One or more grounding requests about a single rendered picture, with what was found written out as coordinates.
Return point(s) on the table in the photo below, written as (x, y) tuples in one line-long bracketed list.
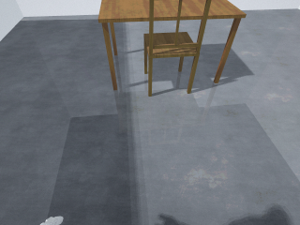
[(129, 11)]

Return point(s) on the robot left hand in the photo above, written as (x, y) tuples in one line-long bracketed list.
[(53, 221)]

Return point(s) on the chair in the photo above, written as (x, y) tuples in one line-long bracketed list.
[(172, 44)]

